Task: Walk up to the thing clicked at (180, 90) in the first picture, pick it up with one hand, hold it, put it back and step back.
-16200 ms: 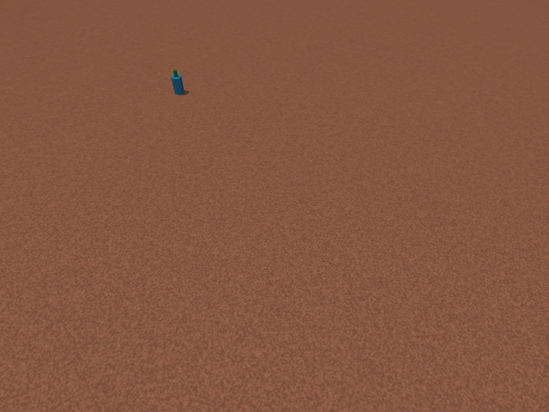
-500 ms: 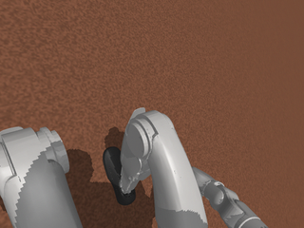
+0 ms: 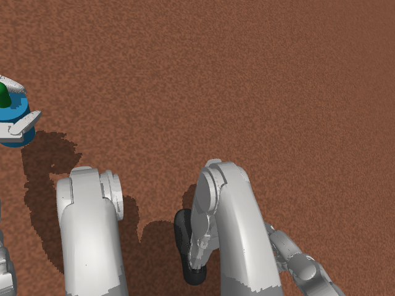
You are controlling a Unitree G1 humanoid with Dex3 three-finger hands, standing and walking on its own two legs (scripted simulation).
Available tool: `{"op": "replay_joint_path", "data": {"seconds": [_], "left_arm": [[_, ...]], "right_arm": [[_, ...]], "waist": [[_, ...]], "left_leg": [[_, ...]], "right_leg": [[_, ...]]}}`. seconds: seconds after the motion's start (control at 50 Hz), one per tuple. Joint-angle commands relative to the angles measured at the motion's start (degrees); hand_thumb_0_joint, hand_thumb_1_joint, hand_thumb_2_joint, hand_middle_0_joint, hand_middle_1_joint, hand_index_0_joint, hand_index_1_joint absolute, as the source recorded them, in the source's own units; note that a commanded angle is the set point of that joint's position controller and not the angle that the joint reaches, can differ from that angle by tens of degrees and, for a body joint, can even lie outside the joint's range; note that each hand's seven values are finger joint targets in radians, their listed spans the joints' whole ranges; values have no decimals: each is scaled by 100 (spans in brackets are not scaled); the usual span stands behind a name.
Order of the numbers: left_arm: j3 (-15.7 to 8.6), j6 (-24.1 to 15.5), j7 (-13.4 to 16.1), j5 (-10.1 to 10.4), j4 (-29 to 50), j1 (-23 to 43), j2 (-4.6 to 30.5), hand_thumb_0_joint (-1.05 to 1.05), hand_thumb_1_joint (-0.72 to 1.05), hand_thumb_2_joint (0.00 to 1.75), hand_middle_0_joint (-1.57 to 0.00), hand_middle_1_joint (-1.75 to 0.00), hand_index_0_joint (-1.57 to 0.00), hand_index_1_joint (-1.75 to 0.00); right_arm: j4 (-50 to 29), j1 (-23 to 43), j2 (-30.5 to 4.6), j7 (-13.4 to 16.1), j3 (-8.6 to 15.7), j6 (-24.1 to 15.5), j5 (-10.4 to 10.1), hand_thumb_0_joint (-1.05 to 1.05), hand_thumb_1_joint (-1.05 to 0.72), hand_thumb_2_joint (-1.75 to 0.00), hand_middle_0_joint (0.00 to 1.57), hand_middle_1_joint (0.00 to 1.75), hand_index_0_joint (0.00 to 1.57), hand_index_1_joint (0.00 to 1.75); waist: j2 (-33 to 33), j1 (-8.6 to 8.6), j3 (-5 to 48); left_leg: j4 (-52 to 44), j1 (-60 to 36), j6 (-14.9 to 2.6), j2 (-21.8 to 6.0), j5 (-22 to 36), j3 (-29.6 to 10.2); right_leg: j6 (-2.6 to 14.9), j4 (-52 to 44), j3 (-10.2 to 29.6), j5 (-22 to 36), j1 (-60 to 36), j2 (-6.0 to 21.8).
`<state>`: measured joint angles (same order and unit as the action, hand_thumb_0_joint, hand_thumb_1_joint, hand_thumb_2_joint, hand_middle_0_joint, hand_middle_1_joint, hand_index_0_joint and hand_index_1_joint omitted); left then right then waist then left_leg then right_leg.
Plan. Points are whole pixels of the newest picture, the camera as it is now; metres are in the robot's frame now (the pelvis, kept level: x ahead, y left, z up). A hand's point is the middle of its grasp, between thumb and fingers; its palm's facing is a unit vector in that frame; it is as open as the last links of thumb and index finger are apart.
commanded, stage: settle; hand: left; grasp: from the side
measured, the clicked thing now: (7, 112) +0.42 +0.31 -0.11
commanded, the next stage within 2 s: lift in 1.14 s
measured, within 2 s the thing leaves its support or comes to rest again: neither
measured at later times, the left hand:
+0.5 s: hand (11, 79) +0.44 +0.28 -0.01, palm faces +0.25 -0.97 -0.09, open 7.2 cm
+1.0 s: hand (2, 75) +0.42 +0.28 +0.03, palm faces +0.26 -0.96 -0.08, open 7.2 cm
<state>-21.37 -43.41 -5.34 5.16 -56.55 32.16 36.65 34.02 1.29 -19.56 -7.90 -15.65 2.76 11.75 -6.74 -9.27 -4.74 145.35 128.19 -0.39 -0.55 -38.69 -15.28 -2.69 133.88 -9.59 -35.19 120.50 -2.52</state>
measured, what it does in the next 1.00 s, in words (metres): rises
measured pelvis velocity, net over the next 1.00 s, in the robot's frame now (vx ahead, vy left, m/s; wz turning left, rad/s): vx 0.02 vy -0.02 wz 0.13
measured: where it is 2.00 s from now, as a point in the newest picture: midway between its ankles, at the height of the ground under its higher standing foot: (146, 273)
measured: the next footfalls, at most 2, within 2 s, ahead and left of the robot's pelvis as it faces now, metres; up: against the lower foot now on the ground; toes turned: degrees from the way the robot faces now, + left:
none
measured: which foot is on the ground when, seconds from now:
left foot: down 0.00-1.00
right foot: down 0.00-1.00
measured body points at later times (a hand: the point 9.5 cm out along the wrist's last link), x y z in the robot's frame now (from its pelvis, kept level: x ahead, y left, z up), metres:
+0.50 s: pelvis +0.02 -0.02 +0.04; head +0.23 +0.07 +0.43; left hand +0.42 +0.33 +0.00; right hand +0.19 -0.26 -0.08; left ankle +0.09 +0.12 -0.28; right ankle +0.14 -0.13 -0.28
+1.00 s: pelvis +0.02 -0.02 +0.06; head +0.22 +0.06 +0.46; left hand +0.40 +0.33 +0.04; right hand +0.19 -0.26 -0.06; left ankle +0.09 +0.12 -0.28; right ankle +0.14 -0.13 -0.28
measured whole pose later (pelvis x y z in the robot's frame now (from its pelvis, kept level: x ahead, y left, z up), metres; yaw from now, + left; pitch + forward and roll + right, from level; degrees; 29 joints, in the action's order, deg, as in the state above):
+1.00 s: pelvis +0.02 -0.02 +0.06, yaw +7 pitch +32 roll -6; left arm -22.8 -32.1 -11.6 6.9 -46.7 31.8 24.8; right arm 38.3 -4.9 -16.3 -3.0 -2.9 1.3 4.2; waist -0.4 -6.5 6.6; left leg 130.6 123.4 1.4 -0.6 -39.6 -6.9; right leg -1.3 126.7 -3.1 -38.7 120.3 0.2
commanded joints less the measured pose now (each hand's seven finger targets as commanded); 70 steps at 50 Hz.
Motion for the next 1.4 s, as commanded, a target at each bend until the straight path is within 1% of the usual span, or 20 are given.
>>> {"op": "replay_joint_path", "data": {"seconds": [0.0,0.12,0.14,0.18,0.2,0.26,0.36,0.42,0.46,0.48,0.5,0.52,0.58,0.7,0.92,1.04,1.2,1.3,1.36,1.38], "left_arm": [[-110,-315,-138,283,1498,1752,726,0,41,119,-124,-132,-124,-132],[-197,-160,-194,295,2522,2041,795,0,43,118,-126,-131,-126,-132],[-189,-62,-222,310,2237,1592,645,0,42,118,-125,-131,-124,-132],[-158,-45,-277,395,2632,1945,644,0,38,117,-125,-130,-124,-131],[-385,-41,-268,452,2781,2019,811,0,35,117,-124,-129,-123,-131],[-311,20,-342,547,2763,2008,580,0,32,116,-122,-129,-122,-130],[-307,194,-533,509,2279,1564,390,0,32,120,-123,-132,-123,-133],[-489,268,-607,486,2359,1646,534,0,24,118,-123,-132,-123,-133],[-488,332,-652,541,2239,1617,350,0,24,118,-123,-131,-122,-132],[-670,336,-647,589,2268,1680,436,0,24,119,-123,-132,-122,-133],[-582,385,-676,584,2083,1461,274,0,26,119,-123,-131,-122,-133],[-778,382,-647,585,2389,1710,516,0,28,120,-123,-132,-122,-133],[-586,451,-666,512,2306,1547,240,0,25,121,-125,-133,-124,-135],[-673,457,-585,419,2635,1823,362,0,26,120,-125,-132,-124,-134],[-329,520,-644,385,2561,1983,14,0,27,122,-127,-134,-126,-136],[-473,493,-612,387,2192,2007,64,0,27,127,-128,-137,-127,-139],[-416,425,-667,379,2219,2313,59,0,28,127,-127,-135,-126,-137],[-566,383,-675,446,2615,2368,247,0,25,118,-129,-138,-131,-137],[-422,469,-755,505,2559,1936,-61,0,29,118,-128,-137,-130,-136],[-595,455,-740,505,2880,2214,237,0,28,118,-128,-138,-130,-137]], "right_arm": [[-200,-458,-1537,120,745,-8,-185,0,-88,-89,20,30,20,30],[-152,-743,-1385,232,993,38,-347,0,-88,-89,20,30,20,30],[-155,-780,-1374,242,1022,43,-375,0,-89,-90,20,30,20,30],[-133,-874,-1287,277,1074,26,-426,0,-89,-90,20,30,20,30],[-75,-949,-1250,302,1133,22,-458,0,-89,-90,20,30,20,30],[15,-1087,-1147,342,1161,2,-500,0,-89,-90,20,30,20,30],[133,-1195,-1059,389,1290,3,-541,0,-89,-90,20,30,20,30],[62,-1172,-1030,406,1371,-13,-588,0,-90,-90,20,30,20,30],[34,-1174,-996,410,1408,-21,-616,0,-90,-90,20,30,20,30],[67,-1246,-1004,422,1431,-23,-628,0,-90,-90,20,30,20,30],[6,-1202,-982,425,1430,-28,-640,0,-90,-90,20,30,20,30],[33,-1247,-984,435,1483,-35,-638,0,-90,-90,20,30,20,30],[1,-1223,-918,470,1522,-37,-673,0,-90,-90,20,30,20,30],[76,-1247,-893,530,1647,-110,-704,0,-90,-90,20,30,20,30],[139,-1250,-845,565,1677,-230,-740,0,-90,-90,20,30,20,30],[190,-1264,-853,561,1701,-260,-766,0,-90,-90,20,30,20,30],[186,-1397,-790,555,1720,-310,-764,0,-90,-90,20,30,20,30],[213,-1413,-749,583,1741,-352,-785,0,-93,-90,20,30,20,30],[153,-1435,-759,590,1779,-382,-836,0,-93,-90,20,30,20,30],[174,-1452,-780,614,1808,-383,-853,0,-93,-90,20,30,20,30]], "waist": [[2413,-222,3341],[2937,-16,4203],[2891,43,4265],[2826,-23,4430],[2750,81,4591],[2464,-23,4603],[1970,56,4774],[1868,166,4875],[1703,192,4949],[1678,269,4997],[1661,240,4987],[1620,343,5173],[1518,287,5082],[1674,333,5090],[2002,219,4974],[1852,281,4736],[1626,254,5145],[1694,421,5335],[1748,354,5332],[1785,434,5436]], "left_leg": [[-2365,-2268,21,-122,-625,430],[-2601,-3081,112,-119,104,519],[-2623,-3177,120,-117,337,558],[-2555,-3090,78,-99,455,654],[-2517,-3058,53,-91,527,713],[-2474,-2872,-1,-64,657,789],[-2399,-2814,-65,-55,984,933],[-2482,-2620,-76,-20,897,1022],[-2473,-2552,-87,-10,845,1085],[-2467,-2568,-86,-4,892,1105],[-2507,-2506,-88,6,876,1119],[-2452,-2527,-111,3,939,1171],[-2526,-2476,-126,1,987,1200],[-2751,-2768,-107,-10,830,1209],[-3168,-3344,-22,-2,729,1105],[-3261,-3321,-36,15,533,1103],[-3204,-3229,-85,56,614,1265],[-3290,-3288,-91,74,646,1340],[-3433,-3506,-68,66,770,1292],[-3476,-3527,-70,69,748,1297]], "right_leg": [[454,-1094,-399,-17,-1091,-151],[540,-1031,-165,434,-1014,-52],[548,-1044,-122,567,-1076,-36],[549,-1127,-31,657,-1207,-36],[550,-1163,31,687,-1295,-49],[507,-1277,96,791,-1551,-17],[437,-1487,217,1037,-1927,10],[434,-1541,246,931,-2085,37],[420,-1598,277,875,-2188,39],[418,-1623,289,921,-2227,45],[411,-1642,285,903,-2322,51],[392,-1715,361,987,-2478,53],[387,-1777,396,1018,-2505,60],[436,-1882,425,807,-2293,65],[512,-1948,348,598,-1816,129],[509,-2020,356,433,-1697,150],[472,-2186,462,492,-2146,149],[483,-2270,557,485,-2399,149],[505,-2289,518,575,-2343,158],[511,-2329,544,572,-2393,160]]}}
